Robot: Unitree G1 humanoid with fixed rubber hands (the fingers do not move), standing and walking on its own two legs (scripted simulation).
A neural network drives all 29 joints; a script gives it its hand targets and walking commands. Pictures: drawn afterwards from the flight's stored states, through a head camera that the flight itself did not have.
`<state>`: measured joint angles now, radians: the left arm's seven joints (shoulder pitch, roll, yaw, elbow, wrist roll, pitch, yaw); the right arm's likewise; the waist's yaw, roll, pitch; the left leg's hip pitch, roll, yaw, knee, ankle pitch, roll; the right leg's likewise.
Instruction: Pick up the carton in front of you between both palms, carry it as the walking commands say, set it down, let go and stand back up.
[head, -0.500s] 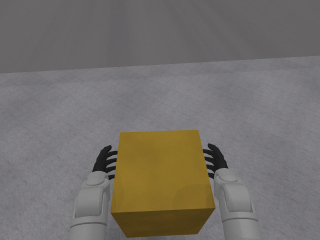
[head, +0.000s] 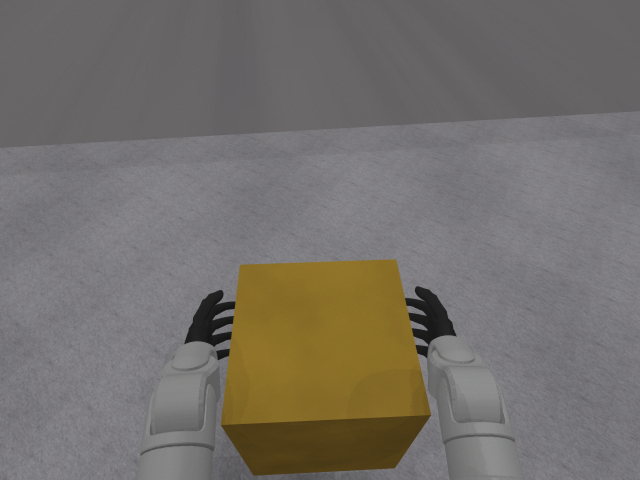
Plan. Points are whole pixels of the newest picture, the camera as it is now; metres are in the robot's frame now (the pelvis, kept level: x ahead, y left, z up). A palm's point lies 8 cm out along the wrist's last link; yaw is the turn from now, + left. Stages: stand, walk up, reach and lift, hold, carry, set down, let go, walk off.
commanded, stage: hold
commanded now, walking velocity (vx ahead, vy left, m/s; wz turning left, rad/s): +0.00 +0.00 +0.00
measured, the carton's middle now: (321, 372) +0.29 +0.00 -0.04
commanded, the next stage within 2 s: set down in 0.92 s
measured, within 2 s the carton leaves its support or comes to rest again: neither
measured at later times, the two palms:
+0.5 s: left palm (213, 329) +0.31 +0.14 +0.05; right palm (457, 373) +0.24 -0.15 +0.05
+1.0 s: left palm (208, 321) +0.32 +0.15 +0.05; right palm (450, 369) +0.24 -0.15 +0.06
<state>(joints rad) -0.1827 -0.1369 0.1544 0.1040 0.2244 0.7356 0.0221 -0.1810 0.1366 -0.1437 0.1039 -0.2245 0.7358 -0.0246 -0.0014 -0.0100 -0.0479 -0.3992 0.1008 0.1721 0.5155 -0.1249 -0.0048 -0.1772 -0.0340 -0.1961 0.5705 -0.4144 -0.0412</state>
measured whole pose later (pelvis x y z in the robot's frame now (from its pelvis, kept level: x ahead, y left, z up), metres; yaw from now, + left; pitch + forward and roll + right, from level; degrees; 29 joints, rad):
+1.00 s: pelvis +0.00 +0.07 +0.02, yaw -15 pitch -6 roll +0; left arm -0.29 -0.16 0.24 0.27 0.31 0.71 0.00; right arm -0.31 0.16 -0.28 0.35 -0.31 0.65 0.03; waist 0.01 -0.07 0.02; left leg -0.14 -0.03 -0.03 0.35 -0.10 0.00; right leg -0.03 -0.01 0.18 0.39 -0.27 0.03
